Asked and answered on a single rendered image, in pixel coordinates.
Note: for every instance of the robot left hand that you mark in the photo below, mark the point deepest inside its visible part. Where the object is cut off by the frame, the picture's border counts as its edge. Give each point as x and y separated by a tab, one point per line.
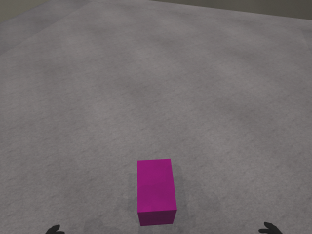
54	230

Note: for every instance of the robot right hand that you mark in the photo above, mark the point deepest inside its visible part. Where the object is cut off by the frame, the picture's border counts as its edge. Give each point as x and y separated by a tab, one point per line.
272	229

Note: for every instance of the carton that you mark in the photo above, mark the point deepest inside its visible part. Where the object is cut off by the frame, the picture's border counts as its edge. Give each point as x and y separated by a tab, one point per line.
156	196

